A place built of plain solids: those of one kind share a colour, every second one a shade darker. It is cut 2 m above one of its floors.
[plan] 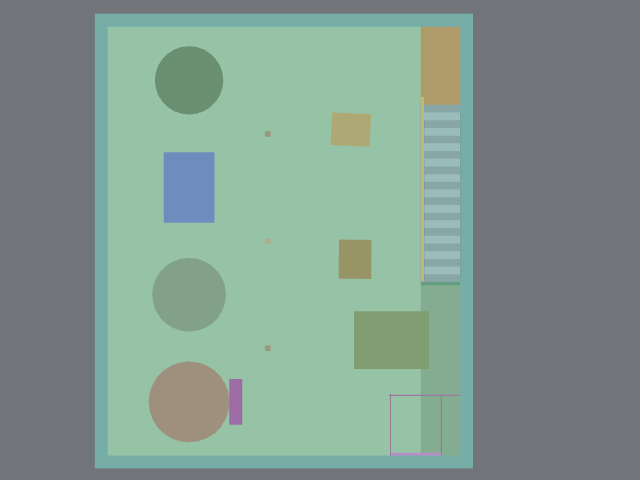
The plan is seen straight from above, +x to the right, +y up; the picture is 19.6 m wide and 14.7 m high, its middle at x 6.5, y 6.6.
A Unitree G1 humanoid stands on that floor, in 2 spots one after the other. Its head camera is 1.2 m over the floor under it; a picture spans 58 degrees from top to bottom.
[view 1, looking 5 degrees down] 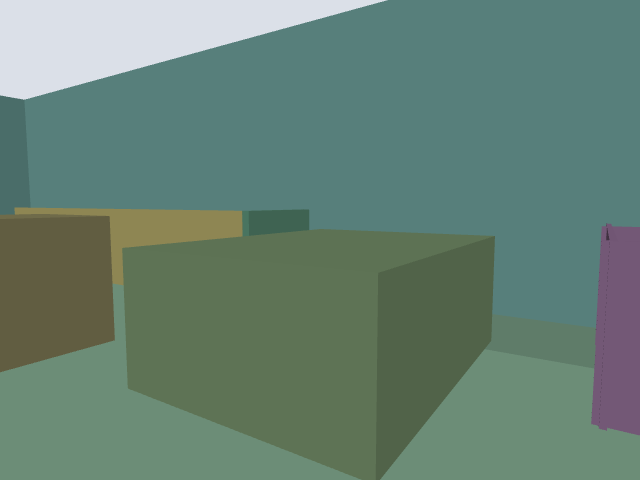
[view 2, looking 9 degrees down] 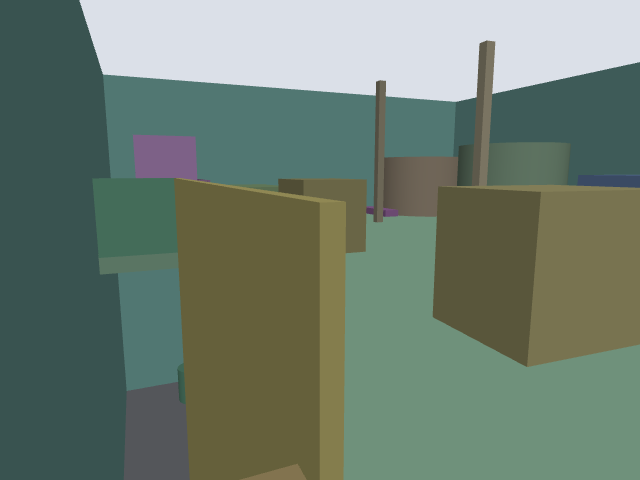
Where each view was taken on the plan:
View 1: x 5.95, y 1.90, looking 33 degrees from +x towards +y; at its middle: cooler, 3.29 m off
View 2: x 10.24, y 12.28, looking -113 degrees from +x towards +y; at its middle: stair_wall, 1.43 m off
